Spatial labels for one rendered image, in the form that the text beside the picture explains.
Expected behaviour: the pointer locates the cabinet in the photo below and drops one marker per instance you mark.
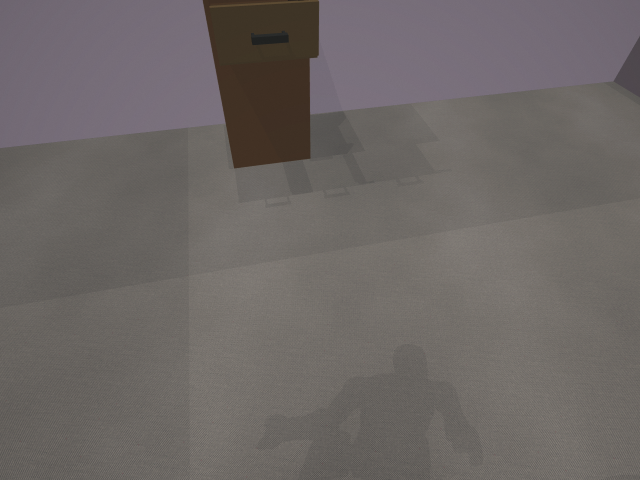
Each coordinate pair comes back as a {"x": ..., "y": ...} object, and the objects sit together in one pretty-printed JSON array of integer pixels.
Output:
[{"x": 266, "y": 105}]

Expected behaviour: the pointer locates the drawer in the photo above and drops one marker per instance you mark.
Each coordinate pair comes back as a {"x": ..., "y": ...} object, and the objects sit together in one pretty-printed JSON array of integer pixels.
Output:
[{"x": 234, "y": 23}]

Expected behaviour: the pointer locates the handle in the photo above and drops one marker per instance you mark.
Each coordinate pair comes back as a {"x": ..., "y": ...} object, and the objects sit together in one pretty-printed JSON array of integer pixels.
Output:
[{"x": 269, "y": 38}]

